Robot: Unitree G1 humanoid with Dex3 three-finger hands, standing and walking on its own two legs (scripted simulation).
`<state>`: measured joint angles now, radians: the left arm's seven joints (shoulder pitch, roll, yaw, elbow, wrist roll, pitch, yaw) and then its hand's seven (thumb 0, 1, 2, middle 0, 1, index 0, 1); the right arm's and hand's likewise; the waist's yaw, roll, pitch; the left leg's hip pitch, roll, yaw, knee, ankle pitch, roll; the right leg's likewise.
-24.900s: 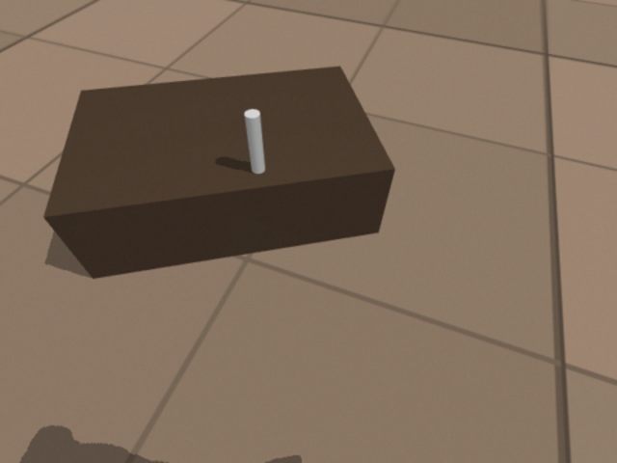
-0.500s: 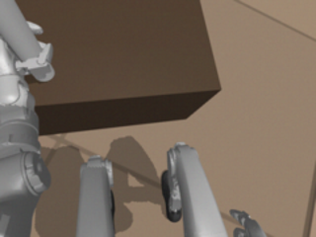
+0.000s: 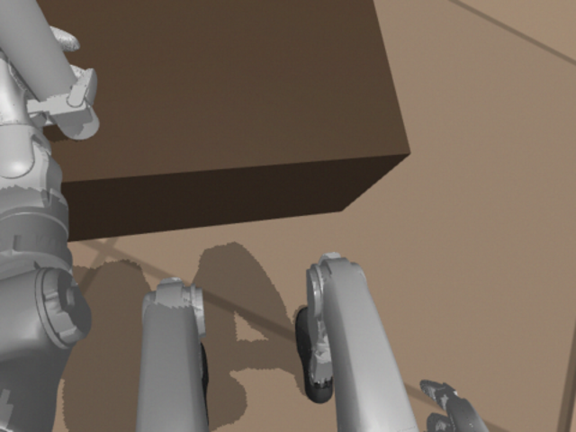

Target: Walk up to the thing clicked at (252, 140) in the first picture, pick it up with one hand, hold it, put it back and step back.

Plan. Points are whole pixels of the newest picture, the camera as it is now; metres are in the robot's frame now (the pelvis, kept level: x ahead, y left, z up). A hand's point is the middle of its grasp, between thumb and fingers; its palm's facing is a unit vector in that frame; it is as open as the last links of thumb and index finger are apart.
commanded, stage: lower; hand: left
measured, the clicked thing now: (43, 65) +0.54 +0.22 +0.03
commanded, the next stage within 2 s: loosen in 0.10 s
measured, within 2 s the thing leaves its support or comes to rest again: neither
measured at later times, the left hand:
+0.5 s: hand (66, 80) +0.54 +0.21 +0.00, palm faces +0.20 -0.98 -0.02, open 7.1 cm
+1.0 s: hand (47, 68) +0.55 +0.22 +0.01, palm faces +0.23 -0.97 -0.03, open 16.5 cm
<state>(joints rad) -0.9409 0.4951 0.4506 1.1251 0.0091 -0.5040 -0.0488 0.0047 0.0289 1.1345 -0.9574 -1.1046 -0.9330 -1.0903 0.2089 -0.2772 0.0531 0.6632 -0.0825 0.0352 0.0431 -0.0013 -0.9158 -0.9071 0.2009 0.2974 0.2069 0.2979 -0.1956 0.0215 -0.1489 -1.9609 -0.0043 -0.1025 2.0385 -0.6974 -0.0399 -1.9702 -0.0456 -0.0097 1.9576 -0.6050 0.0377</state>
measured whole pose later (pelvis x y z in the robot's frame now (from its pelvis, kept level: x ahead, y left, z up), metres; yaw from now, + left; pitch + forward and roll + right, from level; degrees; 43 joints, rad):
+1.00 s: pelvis -0.01 +0.00 -0.01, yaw +0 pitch +35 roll -4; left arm -0.99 0.52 0.49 1.08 0.01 -0.48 -0.04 -0.01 -0.53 0.10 -0.26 -0.17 -0.26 -0.16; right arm 0.22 -0.28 0.06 0.65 -0.08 0.06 0.04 0.00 -0.92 -0.90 0.20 0.30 0.21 0.30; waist -0.20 0.02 -0.13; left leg -2.00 -0.01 -0.10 2.08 -0.69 -0.03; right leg -2.00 -0.05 -0.01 1.99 -0.60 0.05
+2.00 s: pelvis +0.07 +0.00 +0.27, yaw +1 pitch +13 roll -2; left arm -0.10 0.28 0.14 0.66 0.00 0.05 0.13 -0.01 -0.57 0.03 -0.05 -0.05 -0.06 -0.04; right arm 0.29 -0.23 0.02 0.59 0.05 0.06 -0.11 0.00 -0.90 -0.91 0.20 0.30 0.21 0.30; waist -0.06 0.00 -0.10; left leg -0.72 0.05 -0.04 0.96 -0.47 -0.03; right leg -0.73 -0.02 -0.02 0.89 -0.39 0.03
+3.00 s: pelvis +0.08 -0.01 +0.31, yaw +3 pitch -1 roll +0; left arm 0.26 0.31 0.00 0.82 0.05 0.01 0.03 -0.01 -0.58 0.02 -0.05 -0.05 -0.05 -0.04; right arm 0.26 -0.31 -0.04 0.87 -0.05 0.03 -0.02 0.01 -0.90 -0.90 0.20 0.30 0.21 0.30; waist 0.00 0.03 0.00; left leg -0.26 0.03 -0.03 0.64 -0.36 -0.04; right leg -0.30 -0.04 -0.03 0.64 -0.32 0.02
